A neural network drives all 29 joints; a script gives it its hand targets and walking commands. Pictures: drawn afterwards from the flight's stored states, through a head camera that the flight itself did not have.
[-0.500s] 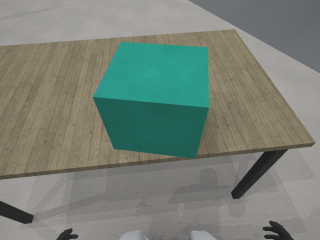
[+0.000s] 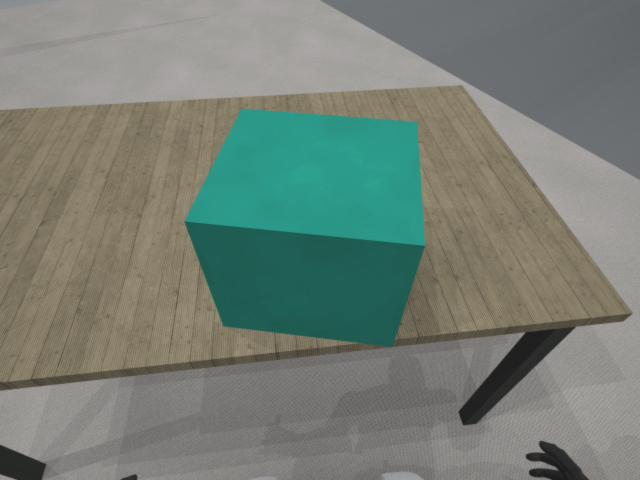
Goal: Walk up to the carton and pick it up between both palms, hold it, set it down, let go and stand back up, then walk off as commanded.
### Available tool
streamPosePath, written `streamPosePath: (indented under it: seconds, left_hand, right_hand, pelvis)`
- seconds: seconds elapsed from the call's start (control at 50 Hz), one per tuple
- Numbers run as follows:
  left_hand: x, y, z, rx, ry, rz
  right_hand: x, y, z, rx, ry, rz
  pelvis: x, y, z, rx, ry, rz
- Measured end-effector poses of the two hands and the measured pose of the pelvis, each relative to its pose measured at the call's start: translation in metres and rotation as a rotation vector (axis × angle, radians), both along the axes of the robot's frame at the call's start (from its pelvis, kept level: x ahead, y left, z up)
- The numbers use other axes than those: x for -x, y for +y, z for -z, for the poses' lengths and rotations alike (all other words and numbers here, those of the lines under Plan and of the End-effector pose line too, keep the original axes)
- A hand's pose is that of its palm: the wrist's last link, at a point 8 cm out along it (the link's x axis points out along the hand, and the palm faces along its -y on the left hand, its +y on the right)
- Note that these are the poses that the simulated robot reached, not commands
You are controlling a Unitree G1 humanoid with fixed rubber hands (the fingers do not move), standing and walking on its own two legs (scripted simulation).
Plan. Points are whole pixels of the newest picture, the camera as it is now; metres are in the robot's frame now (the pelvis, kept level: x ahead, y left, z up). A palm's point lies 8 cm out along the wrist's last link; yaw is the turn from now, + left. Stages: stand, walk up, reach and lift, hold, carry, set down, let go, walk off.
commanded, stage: walk up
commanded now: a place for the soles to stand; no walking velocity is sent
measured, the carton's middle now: (316, 227) +0.44 +0.03 +0.05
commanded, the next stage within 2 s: reach and lift in 0.26 s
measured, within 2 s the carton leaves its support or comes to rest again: neither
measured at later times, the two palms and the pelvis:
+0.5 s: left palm (121, 475) +0.15 +0.28 -0.09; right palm out of the picture +0.11 -0.31 -0.12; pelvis -0.01 -0.01 -0.01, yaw +0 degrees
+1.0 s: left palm out of the picture +0.11 +0.24 -0.06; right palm out of the picture +0.12 -0.29 -0.04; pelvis -0.02 -0.03 +0.02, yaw +0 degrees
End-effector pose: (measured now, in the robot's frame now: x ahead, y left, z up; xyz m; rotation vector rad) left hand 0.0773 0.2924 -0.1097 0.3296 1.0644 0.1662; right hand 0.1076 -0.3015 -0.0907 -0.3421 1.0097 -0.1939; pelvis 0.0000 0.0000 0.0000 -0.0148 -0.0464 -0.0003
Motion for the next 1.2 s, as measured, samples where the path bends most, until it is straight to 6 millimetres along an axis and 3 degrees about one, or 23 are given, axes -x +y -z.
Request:
streamPosePath:
  seconds: [0.16, 0.3, 0.36, 0.42, 0.52, 0.58, 0.64, 0.7, 0.78, 0.88, 0.94, 1.08, 1.2]
  left_hand:
    - [0.004, 0.007, 0.001, 0.008, 0.019, -0.012]
    - [0.0, 0.002, -0.003, -0.012, 0.022, 0.0]
    - [-0.006, 0.004, 0.001, -0.049, 0.141, -0.053]
    - [-0.027, -0.001, -0.001, -0.072, 0.185, -0.065]
    - [-0.082, -0.018, -0.021, -0.065, 0.044, -0.007]
    - [-0.105, -0.028, -0.036, -0.049, -0.056, 0.032]
    - [-0.114, -0.035, -0.043, -0.021, -0.105, 0.051]
    - [-0.109, -0.042, -0.044, 0.015, -0.116, 0.053]
    - [-0.084, -0.049, -0.039, 0.056, -0.08, 0.045]
    - [-0.048, -0.049, -0.039, 0.059, -0.044, 0.032]
    - [-0.037, -0.051, -0.046, 0.061, -0.078, 0.04]
    - [-0.044, -0.056, -0.064, 0.116, -0.23, 0.03]
    - [-0.062, -0.045, -0.084, 0.158, -0.341, 0.041]
  right_hand:
    - [0.01, 0.006, -0.002, 0.007, 0.023, 0.004]
    - [0.013, -0.003, 0.002, 0.0, 0.046, 0.01]
    - [0.01, -0.007, 0.012, -0.028, 0.018, -0.001]
    - [0.004, -0.007, 0.022, -0.057, -0.005, -0.023]
    - [-0.002, -0.007, 0.026, -0.063, -0.015, -0.041]
    - [-0.013, -0.011, 0.018, -0.036, -0.066, -0.042]
    - [-0.031, -0.013, -0.001, -0.003, -0.158, -0.05]
    - [-0.045, -0.014, -0.022, 0.019, -0.237, -0.06]
    - [-0.05, -0.014, -0.043, 0.035, -0.287, -0.061]
    - [-0.038, -0.01, -0.051, 0.026, -0.296, -0.053]
    - [-0.025, -0.001, -0.052, 0.003, -0.308, -0.042]
    - [-0.003, 0.032, -0.056, -0.056, -0.353, -0.009]
    - [-0.008, 0.061, -0.078, -0.051, -0.438, -0.017]
  pelvis:
    - [0.001, 0.007, -0.002, 0.004, -0.001, -0.004]
    - [-0.002, -0.002, -0.002, -0.003, 0.002, 0.0]
    - [0.002, -0.005, 0.001, -0.008, -0.012, 0.0]
    - [0.009, -0.008, 0.006, -0.012, -0.035, -0.001]
    - [0.01, -0.011, 0.006, -0.016, -0.041, -0.001]
    - [0.007, -0.013, 0.005, -0.019, -0.034, -0.001]
    - [0.005, -0.016, 0.001, -0.023, -0.023, -0.002]
    - [0.004, -0.02, -0.005, -0.033, -0.023, -0.005]
    - [0.006, -0.024, -0.013, -0.04, -0.043, -0.007]
    - [0.011, -0.025, -0.019, -0.044, -0.06, -0.008]
    - [0.016, -0.026, -0.021, -0.047, -0.065, -0.01]
    - [0.03, -0.024, -0.021, -0.052, -0.082, -0.014]
    - [0.041, -0.009, -0.02, -0.049, -0.095, -0.02]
